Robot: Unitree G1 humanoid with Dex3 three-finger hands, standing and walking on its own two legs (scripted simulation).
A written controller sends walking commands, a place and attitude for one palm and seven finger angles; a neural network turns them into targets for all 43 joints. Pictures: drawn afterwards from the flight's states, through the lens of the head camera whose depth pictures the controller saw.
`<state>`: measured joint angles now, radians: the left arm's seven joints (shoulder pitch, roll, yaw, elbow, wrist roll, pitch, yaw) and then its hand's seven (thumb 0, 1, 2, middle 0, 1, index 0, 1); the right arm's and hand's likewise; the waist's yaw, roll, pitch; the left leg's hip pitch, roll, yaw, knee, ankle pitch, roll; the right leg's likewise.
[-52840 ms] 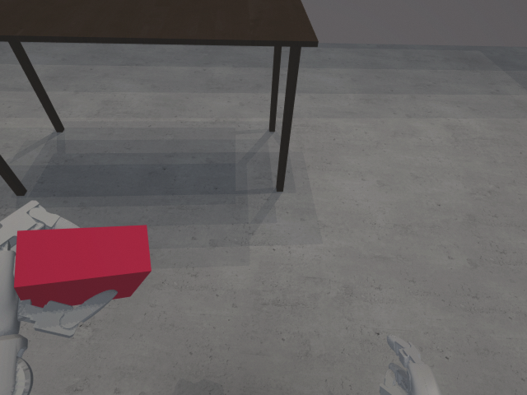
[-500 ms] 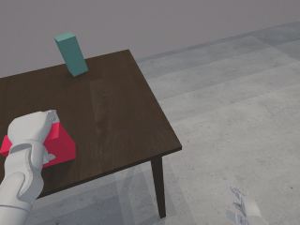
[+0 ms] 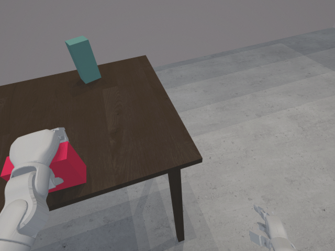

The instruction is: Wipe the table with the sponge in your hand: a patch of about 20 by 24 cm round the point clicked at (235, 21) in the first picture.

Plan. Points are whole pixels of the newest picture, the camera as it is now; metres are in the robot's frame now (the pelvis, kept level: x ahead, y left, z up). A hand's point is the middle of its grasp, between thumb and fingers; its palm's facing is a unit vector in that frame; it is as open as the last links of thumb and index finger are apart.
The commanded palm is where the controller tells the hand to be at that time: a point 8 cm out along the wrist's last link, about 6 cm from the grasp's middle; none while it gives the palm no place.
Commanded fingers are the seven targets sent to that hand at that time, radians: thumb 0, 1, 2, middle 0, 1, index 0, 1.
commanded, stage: lift the sponge slowly off the table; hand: left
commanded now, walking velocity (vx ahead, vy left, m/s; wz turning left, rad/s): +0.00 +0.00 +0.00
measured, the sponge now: (53, 174) +0.25 +0.33 +0.07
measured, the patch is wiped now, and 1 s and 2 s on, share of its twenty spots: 0.90 0.90 0.90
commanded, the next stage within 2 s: bring the sponge back beside the body in 1.88 s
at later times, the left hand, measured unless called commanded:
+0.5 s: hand (47, 159) +0.25 +0.31 +0.13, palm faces +0.07 -0.05 -1.00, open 9.5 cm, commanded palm +0.22 +0.31 +0.20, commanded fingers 0.00 0.10 1.30 -1.20 -1.60 -1.20 -1.60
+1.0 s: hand (44, 147) +0.26 +0.30 +0.16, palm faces +0.09 -0.04 -1.00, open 9.5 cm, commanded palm +0.22 +0.31 +0.24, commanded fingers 0.00 0.10 1.30 -1.20 -1.60 -1.20 -1.60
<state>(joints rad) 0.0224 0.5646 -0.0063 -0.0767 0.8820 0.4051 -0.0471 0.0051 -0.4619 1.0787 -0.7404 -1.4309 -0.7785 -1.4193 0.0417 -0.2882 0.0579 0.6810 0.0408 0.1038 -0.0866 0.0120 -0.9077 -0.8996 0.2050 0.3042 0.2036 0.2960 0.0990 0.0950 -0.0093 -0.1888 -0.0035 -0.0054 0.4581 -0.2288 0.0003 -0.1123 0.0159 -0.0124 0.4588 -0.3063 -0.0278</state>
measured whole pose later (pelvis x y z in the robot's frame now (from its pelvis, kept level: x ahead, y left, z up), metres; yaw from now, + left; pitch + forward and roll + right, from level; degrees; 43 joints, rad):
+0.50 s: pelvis -0.01 +0.00 +0.00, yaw +1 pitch -4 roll +0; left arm -0.05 0.57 -0.04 -0.07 0.87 0.39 -0.07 0.00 -0.48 1.08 -0.77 -1.39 -0.81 -1.38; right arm 0.01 -0.28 0.07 0.69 0.04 0.07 -0.11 0.01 -0.91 -0.90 0.21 0.30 0.20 0.30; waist 0.13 0.10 0.01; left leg -0.17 -0.01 -0.02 0.43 -0.20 0.00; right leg -0.08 0.02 -0.03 0.42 -0.28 -0.03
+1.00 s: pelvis -0.02 +0.00 +0.00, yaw +1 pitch -4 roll +0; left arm -0.15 0.61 -0.05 -0.09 0.87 0.42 -0.15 0.00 -0.48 1.08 -0.78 -1.39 -0.81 -1.38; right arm 0.01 -0.29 0.08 0.68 0.04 0.08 -0.10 0.01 -0.91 -0.90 0.21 0.30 0.20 0.30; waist 0.13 0.10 0.01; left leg -0.16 -0.01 -0.03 0.42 -0.18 0.00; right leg -0.08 0.02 -0.03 0.41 -0.27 -0.03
